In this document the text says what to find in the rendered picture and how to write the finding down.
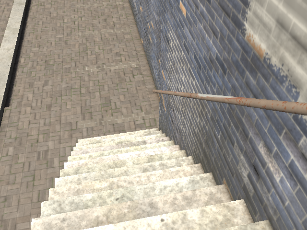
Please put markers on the stairs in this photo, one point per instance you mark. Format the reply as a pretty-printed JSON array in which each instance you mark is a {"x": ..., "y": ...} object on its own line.
[{"x": 139, "y": 180}]

